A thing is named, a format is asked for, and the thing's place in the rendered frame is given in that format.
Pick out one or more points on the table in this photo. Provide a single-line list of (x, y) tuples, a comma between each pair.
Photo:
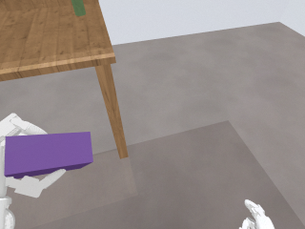
[(45, 36)]

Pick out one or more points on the robot right hand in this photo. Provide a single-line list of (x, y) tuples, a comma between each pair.
[(260, 222)]

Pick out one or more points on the robot left forearm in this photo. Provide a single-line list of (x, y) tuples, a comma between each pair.
[(7, 218)]

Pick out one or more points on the sponge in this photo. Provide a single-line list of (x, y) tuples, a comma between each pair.
[(36, 155)]

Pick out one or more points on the robot left hand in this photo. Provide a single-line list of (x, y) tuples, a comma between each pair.
[(13, 125)]

